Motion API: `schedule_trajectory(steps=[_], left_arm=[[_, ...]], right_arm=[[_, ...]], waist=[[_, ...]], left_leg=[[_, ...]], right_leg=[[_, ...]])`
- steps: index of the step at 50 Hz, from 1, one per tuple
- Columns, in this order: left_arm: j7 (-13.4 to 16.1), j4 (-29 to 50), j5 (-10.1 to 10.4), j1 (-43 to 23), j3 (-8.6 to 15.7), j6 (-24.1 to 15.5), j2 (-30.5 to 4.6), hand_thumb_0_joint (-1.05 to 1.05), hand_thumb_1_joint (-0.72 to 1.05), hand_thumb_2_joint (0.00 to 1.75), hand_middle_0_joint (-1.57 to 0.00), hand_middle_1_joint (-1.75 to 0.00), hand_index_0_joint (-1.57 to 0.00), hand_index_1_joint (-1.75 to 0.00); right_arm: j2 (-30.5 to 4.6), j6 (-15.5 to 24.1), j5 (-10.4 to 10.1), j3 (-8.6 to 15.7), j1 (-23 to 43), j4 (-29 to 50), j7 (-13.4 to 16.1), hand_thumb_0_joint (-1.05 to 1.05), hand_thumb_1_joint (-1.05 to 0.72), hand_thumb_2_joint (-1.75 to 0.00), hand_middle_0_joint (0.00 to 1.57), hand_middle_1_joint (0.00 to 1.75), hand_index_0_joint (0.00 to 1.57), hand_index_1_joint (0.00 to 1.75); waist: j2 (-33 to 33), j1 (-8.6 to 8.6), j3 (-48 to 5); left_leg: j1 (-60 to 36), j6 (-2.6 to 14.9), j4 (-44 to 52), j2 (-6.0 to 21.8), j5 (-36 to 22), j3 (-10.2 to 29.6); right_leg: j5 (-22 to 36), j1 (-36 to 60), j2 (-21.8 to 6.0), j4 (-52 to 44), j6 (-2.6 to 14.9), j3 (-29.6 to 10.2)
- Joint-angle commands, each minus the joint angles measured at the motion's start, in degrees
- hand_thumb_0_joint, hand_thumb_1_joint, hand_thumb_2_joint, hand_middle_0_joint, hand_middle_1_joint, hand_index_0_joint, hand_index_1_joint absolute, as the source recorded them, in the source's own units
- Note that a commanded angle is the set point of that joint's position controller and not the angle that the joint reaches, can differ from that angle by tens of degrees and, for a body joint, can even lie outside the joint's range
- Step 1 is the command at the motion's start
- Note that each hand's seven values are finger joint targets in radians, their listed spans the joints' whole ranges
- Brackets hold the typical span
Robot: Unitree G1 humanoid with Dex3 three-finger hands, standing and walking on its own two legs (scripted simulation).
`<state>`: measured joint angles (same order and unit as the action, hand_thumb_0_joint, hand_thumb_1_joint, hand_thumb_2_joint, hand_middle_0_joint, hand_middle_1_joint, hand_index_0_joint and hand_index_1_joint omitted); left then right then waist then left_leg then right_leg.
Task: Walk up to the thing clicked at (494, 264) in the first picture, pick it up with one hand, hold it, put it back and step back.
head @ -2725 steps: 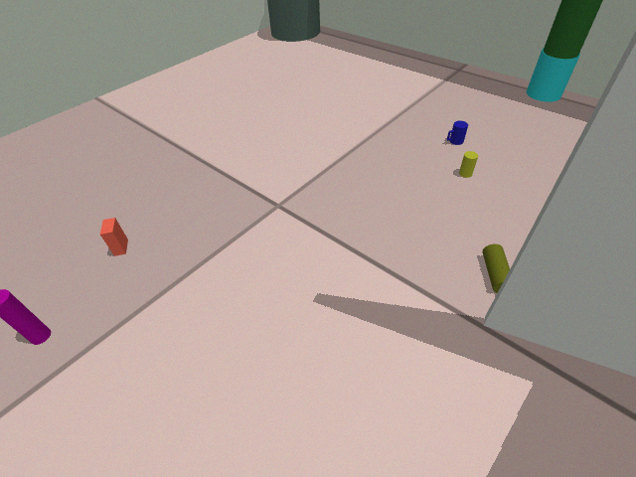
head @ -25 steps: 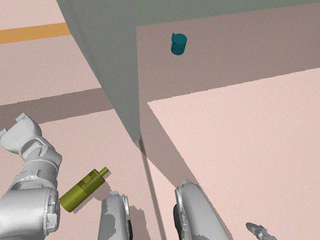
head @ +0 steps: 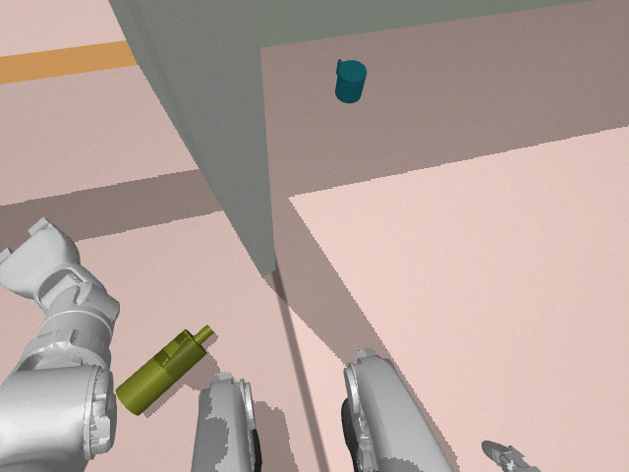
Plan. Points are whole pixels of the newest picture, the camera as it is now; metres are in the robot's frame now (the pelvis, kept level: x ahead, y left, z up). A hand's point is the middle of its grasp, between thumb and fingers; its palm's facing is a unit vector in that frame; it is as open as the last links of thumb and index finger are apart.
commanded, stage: go down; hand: left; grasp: from above
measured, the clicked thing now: (171, 363) +0.33 +0.29 -0.54
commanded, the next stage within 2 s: none
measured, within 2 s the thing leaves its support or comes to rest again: neither
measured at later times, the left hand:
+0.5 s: hand (73, 284) +0.41 +0.30 -0.11, palm faces -0.27 -0.28 -0.92, open 13.0 cm
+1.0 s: hand (71, 284) +0.41 +0.31 -0.11, palm faces -0.27 -0.28 -0.92, open 13.1 cm
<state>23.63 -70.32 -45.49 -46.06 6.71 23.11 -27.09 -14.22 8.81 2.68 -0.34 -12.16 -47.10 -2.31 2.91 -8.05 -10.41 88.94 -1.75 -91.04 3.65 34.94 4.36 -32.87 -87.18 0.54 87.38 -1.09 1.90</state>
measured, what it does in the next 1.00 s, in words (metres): stands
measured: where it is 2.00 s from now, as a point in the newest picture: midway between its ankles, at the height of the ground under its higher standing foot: outside the picture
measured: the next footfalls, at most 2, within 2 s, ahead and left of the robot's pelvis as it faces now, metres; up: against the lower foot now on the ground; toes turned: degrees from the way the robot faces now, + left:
none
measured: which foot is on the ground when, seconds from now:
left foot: down 0.00-1.00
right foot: down 0.00-1.00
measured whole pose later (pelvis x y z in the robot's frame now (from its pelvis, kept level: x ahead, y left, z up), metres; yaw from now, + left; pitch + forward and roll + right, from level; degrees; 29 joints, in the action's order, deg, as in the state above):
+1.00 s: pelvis +0.00 +0.00 +0.00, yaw +0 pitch +33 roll -4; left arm 22.7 -72.5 -45.2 -46.5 6.0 22.4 -27.3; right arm -14.0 9.0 2.8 -0.4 -12.6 -46.5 -2.6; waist 3.1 -7.9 -11.4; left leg 89.2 -1.6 -91.5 3.5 35.4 4.5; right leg -33.3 -87.3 0.4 87.7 -1.2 2.0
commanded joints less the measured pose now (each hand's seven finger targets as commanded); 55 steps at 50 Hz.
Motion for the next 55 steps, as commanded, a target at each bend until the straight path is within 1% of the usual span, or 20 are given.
schedule_trajectory(steps=[1, 3, 7, 9, 13, 16, 19, 21, 25, 28, 29, 36, 38, 39, 42, 44, 47, 50, 53, 55], left_arm=[[1.8, 8.1, -1.2, -19.9, 0.3, 0.4, -15.3, 0.0, -0.37, 0.79, -0.24, -0.92, -0.25, -0.9], [1.5, 7.3, -0.8, -18.3, 1.0, 0.8, -16.5, 0.0, -0.38, 0.79, -0.24, -0.92, -0.25, -0.9], [0.5, 7.4, -1.3, -18.1, -0.9, 0.8, -14.0, 0.0, -0.38, 0.8, -0.24, -0.91, -0.24, -0.9], [0.3, 6.2, -1.2, -17.5, -0.3, 0.7, -15.1, 0.0, -0.37, 0.79, -0.24, -0.92, -0.25, -0.9], [0.2, 4.4, -1.2, -15.4, -1.0, 0.0, -12.9, 0.0, -0.35, 0.77, -0.25, -0.92, -0.26, -0.9], [0.6, 4.2, -1.6, -16.7, -1.0, -1.1, -13.4, 0.0, -0.34, 0.76, -0.25, -0.93, -0.27, -0.91], [1.3, 4.4, -1.2, -15.9, -0.7, -1.6, -12.3, 0.0, -0.36, 0.77, -0.22, -0.96, -0.25, -0.93], [1.7, 7.6, -1.8, -17.1, 0.1, -1.7, -14.3, 0.0, -0.35, 0.76, -0.22, -0.97, -0.25, -0.94], [3.2, 8.9, -2.0, -17.7, 0.0, -0.6, -13.4, 0.0, -0.36, 0.77, -0.22, -0.96, -0.24, -0.93], [3.4, 9.9, -0.7, -16.7, 0.2, 0.1, -12.7, 0.0, -0.36, 0.77, -0.22, -0.96, -0.24, -0.93], [3.5, 10.4, -0.8, -16.7, 1.0, 0.4, -14.6, 0.0, -0.37, 0.77, -0.21, -0.96, -0.24, -0.93], [2.5, 8.5, -0.8, -16.7, 0.7, 1.1, -14.7, 0.0, -0.37, 0.79, -0.23, -0.93, -0.24, -0.91], [1.9, 6.9, -0.7, -17.2, -0.2, 0.9, -13.1, 0.0, -0.38, 0.79, -0.21, -0.95, -0.23, -0.93], [1.8, 6.1, -0.9, -16.5, 0.2, 0.9, -14.4, 0.0, -0.36, 0.78, -0.22, -0.94, -0.24, -0.92], [1.3, 4.3, -0.8, -17.0, -1.1, 0.3, -11.9, 0.0, -0.38, 0.79, -0.21, -0.95, -0.23, -0.93], [1.1, 3.7, -0.8, -17.5, -1.2, -0.4, -12.0, 0.0, -0.36, 0.77, -0.21, -0.97, -0.24, -0.93], [1.1, 5.6, -1.6, -17.0, 0.0, -1.0, -14.6, 0.0, -0.36, 0.77, -0.21, -0.97, -0.24, -0.94], [1.6, 7.4, -2.1, -18.5, -1.2, -0.9, -12.5, 0.0, -0.38, 0.78, -0.21, -0.97, -0.23, -0.95], [2.2, 9.0, -2.0, -19.3, 0.7, -0.5, -15.3, 0.0, -0.35, 0.76, -0.23, -0.95, -0.26, -0.92], [2.4, 10.1, -1.7, -19.6, 0.1, 0.0, -14.6, 0.0, -0.37, 0.78, -0.21, -0.97, -0.23, -0.94]], right_arm=[[-9.8, 1.0, 0.0, 3.3, -9.3, 2.0, 0.9, 0.0, -0.92, -0.9, 0.2, 0.3, 0.2, 0.3], [-10.2, 0.9, -0.1, 3.5, -9.2, 2.1, 1.0, 0.0, -0.92, -0.9, 0.2, 0.3, 0.2, 0.3], [-9.7, 0.9, -0.4, 3.5, -9.0, 2.1, 1.2, 0.0, -0.92, -0.9, 0.2, 0.3, 0.2, 0.3], [-9.7, 0.9, -0.5, 3.4, -8.9, 2.3, 1.4, 0.0, -0.91, -0.9, 0.2, 0.3, 0.2, 0.3], [-9.5, 1.1, -0.4, 3.4, -9.1, 2.1, 1.6, 0.0, -0.91, -0.9, 0.2, 0.3, 0.2, 0.3], [-9.1, 1.1, -0.3, 3.3, -9.5, 2.6, 1.5, 0.0, -0.92, -0.9, 0.2, 0.3, 0.2, 0.3], [-9.4, 1.4, 0.1, 3.2, -9.6, 2.3, 1.1, 0.0, -0.92, -0.9, 0.2, 0.3, 0.2, 0.3], [-9.9, 1.3, 0.1, 3.5, -9.9, 2.6, 0.9, 0.0, -0.92, -0.9, 0.2, 0.3, 0.2, 0.3], [-9.9, 1.0, 0.2, 3.8, -9.4, 2.5, 0.6, 0.0, -0.92, -0.9, 0.2, 0.3, 0.2, 0.3], [-9.9, 1.0, 0.3, 3.9, -9.2, 2.1, 0.5, 0.0, -0.92, -0.9, 0.2, 0.3, 0.2, 0.3], [-10.4, 0.9, 0.2, 4.1, -9.0, 2.2, 0.5, 0.0, -0.92, -0.9, 0.2, 0.3, 0.2, 0.3], [-10.3, 0.6, 0.1, 3.7, -8.8, 1.9, 0.9, 0.0, -0.91, -0.9, 0.2, 0.3, 0.2, 0.3], [-10.1, 0.8, 0.1, 3.6, -8.8, 2.0, 0.9, 0.0, -0.92, -0.9, 0.2, 0.3, 0.2, 0.3], [-10.1, 0.7, -0.1, 3.6, -8.6, 2.3, 1.0, 0.0, -0.91, -0.9, 0.2, 0.3, 0.2, 0.3], [-9.8, 1.0, 0.0, 3.3, -9.1, 2.3, 0.9, 0.0, -0.92, -0.9, 0.2, 0.3, 0.2, 0.3], [-9.6, 1.4, 0.1, 3.2, -9.1, 2.4, 0.8, 0.0, -0.92, -0.9, 0.2, 0.3, 0.2, 0.3], [-10.2, 1.1, -0.1, 3.4, -9.4, 3.2, 0.7, 0.0, -0.92, -0.9, 0.2, 0.3, 0.2, 0.3], [-10.1, 1.1, 0.0, 3.5, -9.4, 2.8, 0.6, 0.0, -0.92, -0.9, 0.2, 0.3, 0.2, 0.3], [-10.5, 0.9, -0.1, 3.6, -9.5, 2.9, 0.7, 0.0, -0.92, -0.9, 0.2, 0.3, 0.2, 0.3], [-10.5, 0.8, -0.1, 3.7, -9.2, 2.9, 0.9, 0.0, -0.92, -0.9, 0.2, 0.3, 0.2, 0.3]], waist=[[6.8, -0.7, -33.0], [6.9, 0.16, -33.7], [7.2, -0.44, -32.0], [5.8, -0.41, -30.6], [5.7, -0.56, -28.5], [4.4, -0.92, -27.3], [3.7, -0.78, -28.8], [6.4, -0.07, -33.5], [7.6, -0.38, -33.6], [8.9, -0.17, -33.9], [9.0, 0.22, -35.3], [8.2, -0.22, -32.8], [7.9, -1.0, -31.7], [6.5, -0.19, -31.5], [4.3, -1.5, -29.4], [5.1, -1.36, -28.2], [5.3, 0.08, -32.3], [7.7, -0.6, -32.6], [8.1, -0.01, -34.2], [9.1, -0.62, -32.9]], left_leg=[[-21.7, 2.21, 11.4, -1.6, -14.5, -3.0], [-22.8, 2.01, 11.9, -1.6, -14.6, -2.7], [-23.8, 1.84, 13.0, -1.6, -13.4, -2.4], [-22.6, 2.07, 12.7, -1.6, -13.1, -2.7], [-22.2, 1.93, 12.6, -1.7, -14.3, -2.5], [-19.7, 2.38, 11.8, -1.8, -14.1, -3.2], [-17.5, 2.71, 10.1, -2.0, -14.4, -4.0], [-20.9, 2.41, 10.0, -2.0, -18.1, -4.0], [-23.9, 1.92, 10.9, -1.6, -18.8, -3.0], [-24.7, 1.71, 11.1, -1.5, -18.6, -2.8], [-26.3, 1.52, 11.4, -1.4, -18.7, -2.3], [-25.7, 1.3, 12.3, -1.2, -17.2, -0.9], [-24.9, 1.36, 11.9, -1.2, -17.5, -1.0], [-24.7, 1.5, 12.1, -1.2, -16.8, -1.1], [-19.0, 2.35, 10.7, -1.8, -13.8, -3.0], [-17.9, 2.29, 10.2, -1.9, -12.9, -3.0], [-19.0, 2.35, 9.7, -2.1, -14.7, -3.5], [-21.9, 1.8, 10.5, -1.9, -15.9, -2.8], [-24.3, 1.64, 11.2, -1.6, -16.4, -2.2], [-24.1, 1.59, 12.0, -1.6, -13.8, -2.2]], right_leg=[[14.5, 21.0, 1.5, -11.5, 2.96, 1.6], [13.6, 20.6, 1.4, -11.5, 3.15, 1.7], [12.3, 20.2, 1.5, -12.5, 3.2, 1.8], [12.5, 20.8, 1.5, -13.1, 3.05, 1.8], [12.9, 19.0, 1.5, -12.6, 3.2, 2.0], [14.0, 20.6, 1.6, -12.7, 2.87, 1.6], [15.8, 21.5, 1.3, -11.9, 2.63, 1.0], [19.0, 22.7, 1.3, -10.9, 2.76, 0.9], [18.1, 20.2, 1.6, -10.5, 3.22, 1.7], [17.2, 19.1, 1.5, -10.3, 3.3, 1.8], [16.7, 18.9, 1.5, -10.0, 3.42, 2.0], [14.4, 17.5, 1.3, -9.9, 3.48, 2.4], [14.4, 16.5, 1.4, -9.8, 3.53, 2.5], [14.0, 17.5, 1.6, -10.3, 3.4, 2.5], [13.9, 19.6, 1.6, -11.6, 2.89, 1.7], [12.6, 18.0, 1.5, -10.8, 2.95, 1.8], [14.6, 20.4, 1.5, -10.3, 3.01, 1.4], [14.6, 17.9, 1.6, -9.6, 3.36, 1.9], [14.6, 17.9, 1.6, -9.6, 3.46, 2.2], [12.8, 17.6, 1.4, -10.4, 3.39, 2.0]])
